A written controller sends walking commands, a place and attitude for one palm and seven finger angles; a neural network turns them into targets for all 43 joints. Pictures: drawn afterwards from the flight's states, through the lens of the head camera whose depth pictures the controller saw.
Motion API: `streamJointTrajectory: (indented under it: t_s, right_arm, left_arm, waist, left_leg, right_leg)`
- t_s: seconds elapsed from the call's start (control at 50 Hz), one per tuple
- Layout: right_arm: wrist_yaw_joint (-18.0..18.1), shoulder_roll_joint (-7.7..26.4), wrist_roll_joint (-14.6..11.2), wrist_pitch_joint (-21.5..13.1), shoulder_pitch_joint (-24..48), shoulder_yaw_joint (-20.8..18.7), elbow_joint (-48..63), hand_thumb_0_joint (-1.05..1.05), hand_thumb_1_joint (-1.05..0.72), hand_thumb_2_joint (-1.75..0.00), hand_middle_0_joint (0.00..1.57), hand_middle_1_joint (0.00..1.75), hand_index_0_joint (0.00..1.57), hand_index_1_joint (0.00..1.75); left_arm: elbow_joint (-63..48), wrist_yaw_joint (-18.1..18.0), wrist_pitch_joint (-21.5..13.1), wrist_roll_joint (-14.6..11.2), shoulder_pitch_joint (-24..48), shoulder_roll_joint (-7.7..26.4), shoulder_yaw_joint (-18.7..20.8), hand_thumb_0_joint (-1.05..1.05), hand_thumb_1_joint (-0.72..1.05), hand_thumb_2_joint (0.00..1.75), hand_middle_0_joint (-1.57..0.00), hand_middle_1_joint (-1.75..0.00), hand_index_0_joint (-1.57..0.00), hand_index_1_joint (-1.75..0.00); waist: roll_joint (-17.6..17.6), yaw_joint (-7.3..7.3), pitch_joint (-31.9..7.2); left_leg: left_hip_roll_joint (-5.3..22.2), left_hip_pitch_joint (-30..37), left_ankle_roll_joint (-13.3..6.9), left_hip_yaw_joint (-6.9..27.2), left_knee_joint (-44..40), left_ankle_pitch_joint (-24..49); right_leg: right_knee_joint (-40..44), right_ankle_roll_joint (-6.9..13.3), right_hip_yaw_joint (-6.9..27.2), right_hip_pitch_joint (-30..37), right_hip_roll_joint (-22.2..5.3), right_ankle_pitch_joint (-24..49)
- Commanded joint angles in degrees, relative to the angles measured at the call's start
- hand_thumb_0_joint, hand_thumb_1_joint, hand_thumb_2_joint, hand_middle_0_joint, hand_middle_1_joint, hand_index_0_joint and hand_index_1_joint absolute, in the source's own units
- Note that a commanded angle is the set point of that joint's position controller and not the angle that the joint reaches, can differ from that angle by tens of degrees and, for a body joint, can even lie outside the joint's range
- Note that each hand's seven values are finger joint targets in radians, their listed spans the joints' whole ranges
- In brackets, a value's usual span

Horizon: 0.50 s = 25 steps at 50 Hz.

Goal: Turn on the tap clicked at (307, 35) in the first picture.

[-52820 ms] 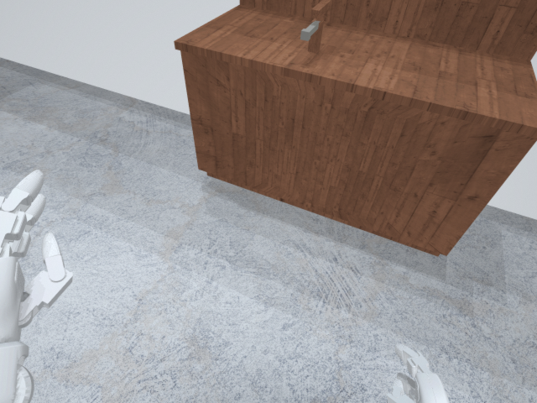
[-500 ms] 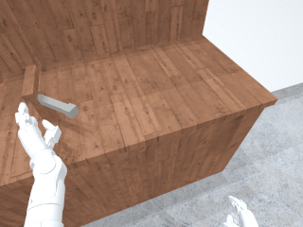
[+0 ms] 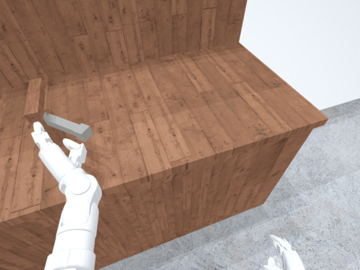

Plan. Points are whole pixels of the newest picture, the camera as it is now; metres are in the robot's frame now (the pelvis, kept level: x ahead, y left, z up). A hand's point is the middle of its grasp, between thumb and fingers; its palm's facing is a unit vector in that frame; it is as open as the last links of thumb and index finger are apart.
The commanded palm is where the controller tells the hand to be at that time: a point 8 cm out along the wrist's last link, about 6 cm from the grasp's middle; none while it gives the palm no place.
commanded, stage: push the lever round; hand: left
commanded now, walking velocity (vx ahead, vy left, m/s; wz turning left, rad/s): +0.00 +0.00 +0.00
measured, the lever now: (83, 132) +0.39 +0.26 +0.10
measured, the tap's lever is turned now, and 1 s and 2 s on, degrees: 45 70 86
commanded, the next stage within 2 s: lift the hand up off the lever in 1.50 s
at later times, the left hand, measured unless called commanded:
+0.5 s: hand (94, 140) +0.37 +0.23 +0.09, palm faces +0.82 -0.57 -0.05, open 7.6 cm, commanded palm +0.32 +0.24 +0.09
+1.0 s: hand (104, 126) +0.41 +0.22 +0.09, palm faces +0.87 -0.48 -0.10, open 7.7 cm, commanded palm +0.36 +0.23 +0.09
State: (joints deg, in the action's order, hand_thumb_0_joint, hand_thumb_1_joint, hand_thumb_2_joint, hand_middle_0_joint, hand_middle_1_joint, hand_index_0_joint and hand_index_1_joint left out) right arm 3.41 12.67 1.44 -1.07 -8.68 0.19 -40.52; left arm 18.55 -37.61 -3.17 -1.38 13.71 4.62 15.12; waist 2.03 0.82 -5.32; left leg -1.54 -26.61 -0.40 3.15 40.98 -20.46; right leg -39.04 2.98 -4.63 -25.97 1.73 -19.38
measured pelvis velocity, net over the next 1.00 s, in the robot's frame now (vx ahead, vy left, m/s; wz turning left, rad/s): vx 0.00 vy -0.02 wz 0.01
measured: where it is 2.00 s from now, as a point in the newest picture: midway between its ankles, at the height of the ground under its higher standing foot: outside the picture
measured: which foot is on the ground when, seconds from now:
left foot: down 0.00-1.00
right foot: down 0.00-1.00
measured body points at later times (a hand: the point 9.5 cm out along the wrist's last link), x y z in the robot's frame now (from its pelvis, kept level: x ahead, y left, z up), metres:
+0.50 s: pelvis +0.00 +0.00 +0.00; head +0.02 -0.01 +0.45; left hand +0.32 +0.25 +0.10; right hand +0.17 -0.24 -0.11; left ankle +0.00 +0.11 -0.72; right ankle +0.00 -0.09 -0.72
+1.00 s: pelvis +0.00 -0.02 -0.01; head +0.03 -0.03 +0.44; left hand +0.36 +0.24 +0.10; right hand +0.12 -0.26 -0.14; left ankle +0.00 +0.11 -0.72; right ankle +0.00 -0.09 -0.72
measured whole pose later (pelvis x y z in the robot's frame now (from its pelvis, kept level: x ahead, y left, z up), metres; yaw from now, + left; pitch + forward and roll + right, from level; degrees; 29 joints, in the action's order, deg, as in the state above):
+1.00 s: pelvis +0.00 -0.02 -0.01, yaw +1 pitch +10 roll +0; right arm -0.9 12.1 4.2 0.6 -11.3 -1.4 -44.1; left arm 41.1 -53.0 -0.9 5.4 36.6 3.1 22.0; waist 2.1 -1.6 -8.2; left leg -1.0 -33.1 1.1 4.5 43.2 -20.5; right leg -41.8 4.5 -6.1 -32.5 2.2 -20.0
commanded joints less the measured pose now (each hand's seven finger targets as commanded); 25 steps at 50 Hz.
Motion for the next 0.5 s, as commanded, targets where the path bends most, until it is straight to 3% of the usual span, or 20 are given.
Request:
streamJointTrajectory:
  t_s: [0.0,0.06,0.08,0.12,0.16,0.22,0.26,0.34,0.36,0.38,0.44,0.46,0.48]
  right_arm:
    - [0.28,6.54,0.30,-2.09,5.91,-2.52,7.53,0.00,-0.90,-0.90,0.20,0.30,0.20,0.30]
    - [0.04,6.33,0.59,-2.02,5.70,-2.83,7.11,0.00,-0.90,-0.90,0.20,0.30,0.20,0.30]
    - [-0.26,6.15,0.71,-1.95,5.49,-2.76,7.28,0.00,-0.90,-0.90,0.20,0.30,0.20,0.30]
    - [-0.69,6.13,0.87,-1.73,5.50,-2.85,7.25,0.00,-0.90,-0.90,0.20,0.30,0.20,0.30]
    - [-0.80,6.25,0.92,-1.40,5.37,-3.08,6.96,0.00,-0.90,-0.90,0.20,0.30,0.20,0.30]
    - [-1.25,5.89,1.01,-1.32,5.69,-3.05,7.08,0.00,-0.90,-0.90,0.20,0.30,0.20,0.30]
    - [-1.31,5.96,1.20,-1.37,5.44,-3.32,6.64,0.00,-0.90,-0.90,0.20,0.30,0.20,0.30]
    - [-1.84,5.63,1.39,-1.43,5.40,-3.37,6.38,0.00,-0.90,-0.90,0.20,0.30,0.20,0.30]
    - [-1.80,5.81,1.43,-1.44,5.55,-3.59,6.24,0.00,-0.90,-0.90,0.20,0.30,0.20,0.30]
    - [-1.93,5.65,1.29,-1.34,5.75,-3.34,6.19,0.00,-0.90,-0.90,0.20,0.30,0.20,0.30]
    - [-2.02,5.52,1.57,-1.40,5.83,-3.31,5.67,0.00,-0.90,-0.90,0.20,0.30,0.20,0.30]
    - [-1.88,5.65,1.52,-1.29,5.95,-3.51,5.46,0.00,-0.90,-0.90,0.20,0.30,0.20,0.30]
    - [-2.07,5.44,1.57,-1.31,6.08,-3.32,5.60,0.00,-0.90,-0.90,0.20,0.30,0.20,0.30]
  left_arm:
    - [-11.39,-1.03,-3.21,3.04,23.38,7.80,-1.50,0.00,0.90,0.90,-0.15,-0.15,-0.15,-0.15]
    - [-10.62,-2.64,-3.24,3.67,22.93,8.59,0.41,0.00,0.90,0.90,-0.15,-0.15,-0.15,-0.15]
    - [-10.23,-2.87,-3.10,3.53,22.89,6.14,-1.68,0.00,0.90,0.90,-0.15,-0.15,-0.15,-0.15]
    - [-9.20,-3.69,-2.77,3.70,23.43,5.60,-1.72,0.00,0.90,0.90,-0.15,-0.15,-0.15,-0.15]
    - [-8.35,-4.48,-2.35,4.22,23.22,7.60,0.62,0.00,0.90,0.90,-0.15,-0.15,-0.15,-0.15]
    - [-8.48,-5.00,-2.11,4.49,25.15,4.06,-2.73,0.00,0.90,0.90,-0.15,-0.15,-0.15,-0.15]
    - [-8.54,-5.83,-2.15,4.76,25.54,4.92,-1.41,0.00,0.90,0.90,-0.15,-0.15,-0.15,-0.15]
    - [-8.99,-6.75,-2.16,5.27,27.98,2.15,-4.02,0.00,0.90,0.90,-0.15,-0.15,-0.15,-0.15]
    - [-8.41,-7.16,-1.88,5.38,26.74,3.23,-2.54,0.00,0.90,0.90,-0.15,-0.15,-0.15,-0.15]
    - [-8.13,-7.33,-1.71,5.43,28.71,1.75,-4.32,0.00,0.90,0.90,-0.15,-0.15,-0.15,-0.15]
    - [-5.59,-8.68,-1.14,5.50,30.89,2.19,-3.10,0.00,0.90,0.90,-0.15,-0.15,-0.15,-0.15]
    - [-5.62,-9.10,-1.00,5.82,30.73,4.01,-1.11,0.00,0.90,0.90,-0.15,-0.15,-0.15,-0.15]
    - [-5.40,-9.31,-0.82,5.92,32.24,2.21,-2.96,0.00,0.90,0.90,-0.15,-0.15,-0.15,-0.15]
  waist:
    - [-1.31,-1.27,-14.10]
    - [0.87,-0.21,-15.53]
    - [-1.10,-0.68,-16.19]
    - [-2.03,-0.60,-16.01]
    - [-1.97,-0.10,-16.19]
    - [-1.96,-0.84,-15.67]
    - [-2.03,-0.55,-16.14]
    - [-1.22,-1.22,-17.13]
    - [-0.91,-0.67,-16.95]
    - [-1.18,-1.40,-16.11]
    - [-2.41,-1.52,-15.54]
    - [-1.66,-0.91,-16.24]
    - [-1.94,-1.52,-16.78]
  left_leg:
    - [0.62,4.13,-0.19,0.17,-4.84,12.40]
    - [0.61,4.56,0.24,0.13,-4.63,14.32]
    - [0.56,4.78,0.19,0.14,-4.36,15.32]
    - [0.69,4.58,0.21,-0.04,-4.01,16.66]
    - [0.74,4.04,0.31,0.10,-4.10,16.95]
    - [0.82,4.54,0.21,-0.23,-3.70,17.20]
    - [0.90,4.48,0.38,0.13,-3.78,17.26]
    - [0.92,5.39,0.51,-0.07,-3.19,18.27]
    - [0.94,5.07,0.65,0.20,-3.36,18.07]
    - [0.98,5.01,0.63,0.17,-3.38,17.55]
    - [0.69,3.62,0.26,-0.20,-3.39,14.97]
    - [0.73,3.39,0.45,0.05,-3.53,15.07]
    - [0.60,3.62,0.30,-0.21,-3.31,15.11]
  right_leg:
    - [5.54,-1.10,2.85,7.59,-2.43,11.86]
    - [5.04,-0.76,2.58,8.31,-2.27,13.06]
    - [4.76,-0.92,2.37,8.63,-2.30,14.22]
    - [4.60,-0.94,2.20,8.90,-2.36,15.98]
    - [4.58,-0.83,2.22,9.35,-2.36,16.08]
    - [4.60,-0.91,2.12,8.61,-2.43,16.49]
    - [4.55,-0.79,1.87,8.59,-2.26,15.83]
    - [4.16,-0.73,1.62,8.21,-2.38,16.74]
    - [4.18,-0.63,1.52,8.04,-2.22,15.77]
    - [4.23,-0.68,1.50,7.35,-2.36,15.33]
    - [4.98,-0.92,1.69,7.23,-2.46,13.74]
    - [4.80,-0.71,1.68,7.54,-2.35,13.26]
    - [4.71,-0.90,1.80,7.40,-2.54,13.71]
